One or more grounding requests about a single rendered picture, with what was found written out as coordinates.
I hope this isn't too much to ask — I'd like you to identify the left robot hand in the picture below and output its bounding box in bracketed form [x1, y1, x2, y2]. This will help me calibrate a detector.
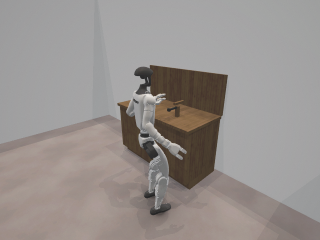
[154, 93, 166, 105]

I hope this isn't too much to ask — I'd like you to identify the tap lever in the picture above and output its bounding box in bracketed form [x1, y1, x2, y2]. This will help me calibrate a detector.
[167, 107, 177, 112]

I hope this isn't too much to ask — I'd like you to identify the right robot forearm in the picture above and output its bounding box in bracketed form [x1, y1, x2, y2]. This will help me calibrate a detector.
[145, 123, 172, 149]

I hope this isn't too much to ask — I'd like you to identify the humanoid robot head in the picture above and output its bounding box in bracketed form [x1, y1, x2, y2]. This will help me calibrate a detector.
[134, 66, 153, 95]

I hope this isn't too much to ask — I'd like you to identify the right robot shin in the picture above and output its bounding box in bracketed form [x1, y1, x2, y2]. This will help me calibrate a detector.
[155, 177, 169, 209]

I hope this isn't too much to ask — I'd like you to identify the counter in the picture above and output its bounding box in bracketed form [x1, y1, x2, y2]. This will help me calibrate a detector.
[117, 65, 228, 190]

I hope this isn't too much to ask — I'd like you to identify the robot right upper arm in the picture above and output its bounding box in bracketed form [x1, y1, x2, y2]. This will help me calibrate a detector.
[142, 94, 156, 131]

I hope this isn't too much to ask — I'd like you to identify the robot left upper arm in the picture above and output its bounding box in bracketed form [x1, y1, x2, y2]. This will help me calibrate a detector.
[126, 90, 137, 117]

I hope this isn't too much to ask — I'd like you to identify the right robot hand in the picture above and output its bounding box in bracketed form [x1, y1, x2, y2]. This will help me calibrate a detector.
[168, 143, 187, 160]

